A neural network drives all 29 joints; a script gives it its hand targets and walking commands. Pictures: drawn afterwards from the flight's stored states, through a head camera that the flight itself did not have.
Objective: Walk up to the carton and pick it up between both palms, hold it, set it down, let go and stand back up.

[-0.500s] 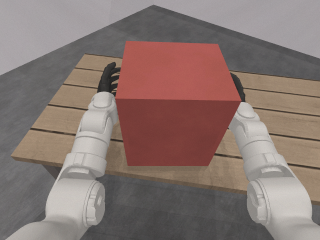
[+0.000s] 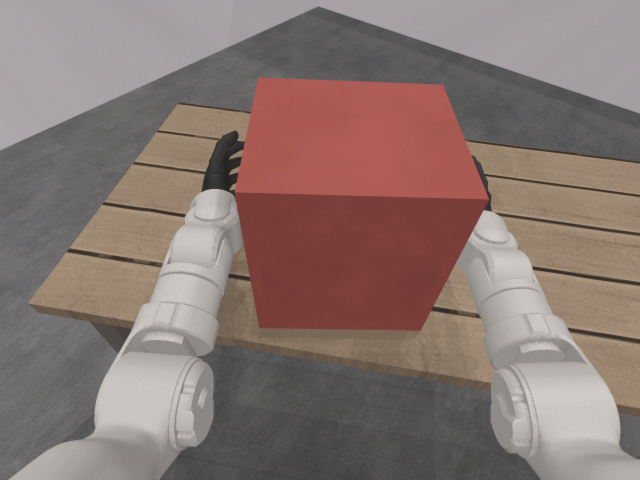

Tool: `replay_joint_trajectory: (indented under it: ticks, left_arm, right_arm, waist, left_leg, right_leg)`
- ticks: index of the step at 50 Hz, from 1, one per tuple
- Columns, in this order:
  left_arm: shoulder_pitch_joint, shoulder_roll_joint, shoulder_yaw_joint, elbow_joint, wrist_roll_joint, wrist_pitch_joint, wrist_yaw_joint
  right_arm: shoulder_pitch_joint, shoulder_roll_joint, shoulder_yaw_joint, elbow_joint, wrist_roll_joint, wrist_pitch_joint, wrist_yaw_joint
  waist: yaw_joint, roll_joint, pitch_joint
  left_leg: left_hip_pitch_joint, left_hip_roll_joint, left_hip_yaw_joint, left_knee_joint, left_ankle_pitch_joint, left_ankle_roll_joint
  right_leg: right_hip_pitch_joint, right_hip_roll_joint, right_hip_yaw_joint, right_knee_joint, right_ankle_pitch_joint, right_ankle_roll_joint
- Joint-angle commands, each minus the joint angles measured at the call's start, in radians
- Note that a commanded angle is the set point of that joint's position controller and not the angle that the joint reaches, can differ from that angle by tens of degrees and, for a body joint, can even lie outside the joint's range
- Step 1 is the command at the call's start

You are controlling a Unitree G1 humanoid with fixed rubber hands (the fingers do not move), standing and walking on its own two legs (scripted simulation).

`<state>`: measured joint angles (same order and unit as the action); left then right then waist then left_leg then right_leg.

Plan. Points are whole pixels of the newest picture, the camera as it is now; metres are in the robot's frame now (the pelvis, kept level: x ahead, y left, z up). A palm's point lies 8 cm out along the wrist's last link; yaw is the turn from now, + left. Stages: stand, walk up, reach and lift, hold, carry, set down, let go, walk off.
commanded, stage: reach and lift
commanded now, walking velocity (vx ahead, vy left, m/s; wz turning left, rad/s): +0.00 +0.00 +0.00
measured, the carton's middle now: (345, 213) +0.43 +0.02 +0.11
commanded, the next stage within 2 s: none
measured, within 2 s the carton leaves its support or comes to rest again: leaves its support in 0.40 s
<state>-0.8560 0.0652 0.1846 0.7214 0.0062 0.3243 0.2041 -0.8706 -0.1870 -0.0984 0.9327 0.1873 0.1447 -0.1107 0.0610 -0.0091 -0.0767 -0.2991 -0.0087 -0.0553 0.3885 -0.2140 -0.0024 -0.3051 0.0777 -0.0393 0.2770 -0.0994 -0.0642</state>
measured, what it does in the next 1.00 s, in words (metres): stands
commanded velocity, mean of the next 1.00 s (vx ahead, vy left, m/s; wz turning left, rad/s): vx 0.00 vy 0.00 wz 0.00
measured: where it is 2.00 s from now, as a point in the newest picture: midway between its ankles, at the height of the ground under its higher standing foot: outside the picture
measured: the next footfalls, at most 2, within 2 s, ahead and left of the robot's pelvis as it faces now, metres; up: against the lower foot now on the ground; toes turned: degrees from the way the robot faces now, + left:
none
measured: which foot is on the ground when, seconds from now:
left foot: down 0.00-1.00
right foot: down 0.00-1.00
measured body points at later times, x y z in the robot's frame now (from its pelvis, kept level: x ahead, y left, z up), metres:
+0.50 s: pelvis +0.01 +0.01 +0.00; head +0.00 +0.02 +0.45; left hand +0.42 +0.18 +0.15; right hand +0.43 -0.14 +0.15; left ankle -0.02 +0.12 -0.75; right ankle +0.02 -0.08 -0.75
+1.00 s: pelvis +0.00 +0.01 +0.00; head -0.02 +0.04 +0.45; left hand +0.41 +0.19 +0.17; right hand +0.43 -0.14 +0.16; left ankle -0.02 +0.12 -0.75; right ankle +0.02 -0.08 -0.75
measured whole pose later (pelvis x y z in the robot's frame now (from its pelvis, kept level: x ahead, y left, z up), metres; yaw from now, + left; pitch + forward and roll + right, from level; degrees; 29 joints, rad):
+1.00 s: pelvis +0.00 +0.01 +0.00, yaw +1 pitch +0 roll -1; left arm -0.79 -0.07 0.37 0.56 0.30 0.39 0.11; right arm -0.86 -0.09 -0.41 1.02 -0.18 0.01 0.06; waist 0.01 -0.06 -0.05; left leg -0.12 -0.03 -0.05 0.30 -0.18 0.02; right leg -0.14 0.05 -0.04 0.22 -0.09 -0.04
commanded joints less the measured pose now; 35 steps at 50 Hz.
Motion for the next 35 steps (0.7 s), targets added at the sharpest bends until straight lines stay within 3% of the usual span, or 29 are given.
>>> replay_joint_trajectory:
  ticks: [1,7,9,10,12,15,17,19,21,22,25,28,32,35]
  left_arm:
    - [-0.486,-0.038,-0.066,-0.185,-0.012,-0.034,-0.017]
    - [-0.457,-0.048,-0.038,-0.175,0.011,-0.05,-0.039]
    - [-0.443,-0.115,-0.027,-0.176,0.044,-0.048,-0.063]
    - [-0.463,-0.153,-0.019,-0.154,0.066,-0.045,-0.079]
    - [-0.499,-0.245,-0.017,-0.183,0.106,-0.057,-0.114]
    - [-0.539,-0.583,-0.124,-0.237,0.171,-0.08,-0.217]
    - [-0.525,-0.598,-0.165,-0.264,0.167,-0.068,-0.227]
    - [-0.511,-0.596,-0.183,-0.276,0.162,-0.062,-0.232]
    - [-0.484,-0.588,-0.158,-0.236,0.19,-0.051,-0.24]
    - [-0.458,-0.556,-0.128,-0.22,0.203,-0.04,-0.246]
    - [-0.464,-0.53,-0.059,-0.193,0.24,-0.023,-0.251]
    - [-0.509,-0.495,-0.006,-0.181,0.268,-0.028,-0.248]
    - [-0.539,-0.527,-0.034,-0.207,0.274,-0.038,-0.219]
    - [-0.564,-0.56,-0.09,-0.189,0.249,-0.044,-0.195]
  right_arm:
    - [-0.579,-0.065,0.006,-0.225,0.0,-0.039,0.0]
    - [-0.54,-0.014,0.005,-0.217,-0.03,-0.037,0.003]
    - [-0.538,0.052,0.015,-0.218,-0.049,-0.038,0.018]
    - [-0.557,0.089,-0.004,-0.181,-0.074,-0.035,0.034]
    - [-0.6,0.194,-0.019,-0.225,-0.135,-0.065,0.064]
    - [-0.668,0.563,0.084,-0.32,-0.228,-0.123,0.163]
    - [-0.695,0.578,0.074,-0.331,-0.236,-0.149,0.18]
    - [-0.691,0.576,0.072,-0.338,-0.24,-0.17,0.195]
    - [-0.654,0.558,0.02,-0.267,-0.266,-0.178,0.208]
    - [-0.647,0.545,0.022,-0.249,-0.262,-0.176,0.21]
    - [-0.644,0.491,-0.036,-0.175,-0.28,-0.191,0.231]
    - [-0.688,0.459,-0.06,-0.175,-0.297,-0.223,0.246]
    - [-0.766,0.412,-0.103,-0.191,-0.326,-0.278,0.267]
    - [-0.778,0.378,-0.154,-0.145,-0.36,-0.299,0.277]
  waist:
    - [-0.02,-0.017,-0.503]
    - [-0.012,-0.055,-0.505]
    - [-0.01,-0.058,-0.505]
    - [-0.012,-0.05,-0.478]
    - [-0.015,-0.044,-0.528]
    - [-0.016,-0.039,-0.633]
    - [-0.045,-0.023,-0.688]
    - [-0.048,-0.002,-0.672]
    - [-0.066,-0.004,-0.543]
    - [-0.047,-0.004,-0.469]
    - [-0.033,-0.02,-0.325]
    - [-0.003,-0.037,-0.292]
    - [-0.006,-0.003,-0.355]
    - [-0.04,0.037,-0.382]
  left_leg:
    - [0.04,0.017,0.032,-0.026,0.291,-0.047]
    - [0.022,0.008,0.04,-0.035,0.312,-0.042]
    - [0.024,0.008,0.043,-0.048,0.319,-0.039]
    - [0.022,0.008,0.044,-0.067,0.286,-0.038]
    - [0.022,0.003,0.051,-0.08,0.3,-0.038]
    - [0.065,-0.008,0.057,-0.078,0.38,-0.043]
    - [0.101,-0.007,0.048,-0.065,0.431,-0.05]
    - [0.109,-0.004,0.047,-0.056,0.46,-0.056]
    - [0.125,0.003,0.048,-0.071,0.41,-0.057]
    - [0.111,-0.002,0.055,-0.081,0.367,-0.05]
    - [0.136,0.009,0.067,-0.106,0.3,-0.052]
    - [0.124,0.013,0.085,-0.129,0.237,-0.046]
    - [0.177,0.03,0.088,-0.129,0.274,-0.064]
    - [0.21,0.044,0.078,-0.129,0.246,-0.069]
  right_leg:
    - [0.431,-0.086,0.052,0.064,0.323,0.067]
    - [0.502,-0.101,0.071,0.076,0.436,0.082]
    - [0.54,-0.106,0.069,0.082,0.458,0.083]
    - [0.527,-0.107,0.066,0.072,0.419,0.081]
    - [0.566,-0.111,0.063,0.072,0.451,0.077]
    - [0.654,-0.126,0.055,0.093,0.588,0.076]
    - [0.679,-0.114,0.044,0.103,0.637,0.073]
    - [0.689,-0.109,0.037,0.105,0.654,0.069]
    - [0.642,-0.102,0.022,0.079,0.556,0.067]
    - [0.638,-0.107,0.029,0.066,0.523,0.07]
    - [0.578,-0.099,0.013,0.03,0.367,0.064]
    - [0.582,-0.1,0.011,0.021,0.291,0.067]
    - [0.514,-0.076,-0.022,0.007,0.191,0.054]
    - [0.405,-0.061,-0.049,-0.014,0.088,0.04]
